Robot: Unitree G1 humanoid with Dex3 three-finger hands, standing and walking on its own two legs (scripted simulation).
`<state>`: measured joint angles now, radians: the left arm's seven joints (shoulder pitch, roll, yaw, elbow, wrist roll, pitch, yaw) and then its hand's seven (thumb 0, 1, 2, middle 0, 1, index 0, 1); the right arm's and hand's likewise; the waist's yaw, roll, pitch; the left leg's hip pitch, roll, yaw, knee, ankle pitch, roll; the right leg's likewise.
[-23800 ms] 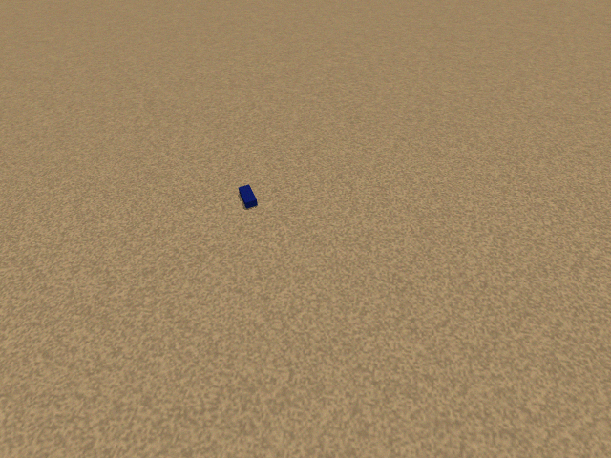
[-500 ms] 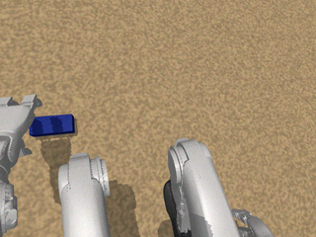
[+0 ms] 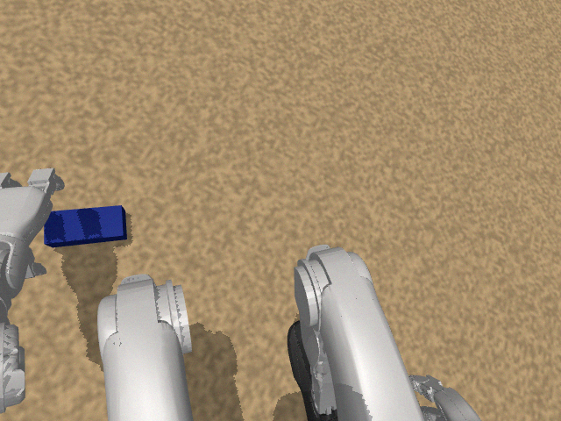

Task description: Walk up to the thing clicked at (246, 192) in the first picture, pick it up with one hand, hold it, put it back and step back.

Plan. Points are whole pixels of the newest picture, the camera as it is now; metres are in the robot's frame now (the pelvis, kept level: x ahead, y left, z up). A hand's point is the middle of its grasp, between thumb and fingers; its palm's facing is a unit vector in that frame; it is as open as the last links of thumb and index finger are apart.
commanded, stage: rise first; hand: left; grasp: from above
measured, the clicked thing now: (87, 226) +0.44 +0.27 -0.30
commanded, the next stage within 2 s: approach in 0.80 s
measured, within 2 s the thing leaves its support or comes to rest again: neither
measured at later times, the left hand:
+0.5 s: hand (36, 239) +0.40 +0.30 -0.17, palm faces -0.45 -0.07 -0.89, open 13.2 cm
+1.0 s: hand (30, 236) +0.40 +0.31 -0.17, palm faces -0.46 -0.06 -0.89, open 13.1 cm
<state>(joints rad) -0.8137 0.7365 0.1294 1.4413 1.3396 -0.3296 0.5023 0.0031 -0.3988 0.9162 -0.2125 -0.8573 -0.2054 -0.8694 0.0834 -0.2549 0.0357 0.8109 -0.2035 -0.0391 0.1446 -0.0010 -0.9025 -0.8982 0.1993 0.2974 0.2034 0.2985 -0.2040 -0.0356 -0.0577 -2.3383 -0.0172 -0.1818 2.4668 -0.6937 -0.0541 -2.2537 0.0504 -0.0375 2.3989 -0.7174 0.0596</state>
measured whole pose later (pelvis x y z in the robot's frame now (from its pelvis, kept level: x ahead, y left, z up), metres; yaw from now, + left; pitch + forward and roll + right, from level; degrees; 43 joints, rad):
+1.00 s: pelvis +0.00 +0.00 +0.00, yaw +0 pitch +31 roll -8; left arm -0.81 0.73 0.11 1.44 1.33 -0.33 0.47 0.00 -0.35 0.87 -0.25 -0.85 -0.25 -0.86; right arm 0.10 -0.26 0.05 0.81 -0.20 -0.05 0.15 0.00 -0.90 -0.90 0.20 0.30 0.20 0.30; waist -0.20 -0.03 -0.06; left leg -2.33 -0.02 -0.18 2.46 -0.68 -0.05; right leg -2.25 0.05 -0.04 2.39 -0.70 0.06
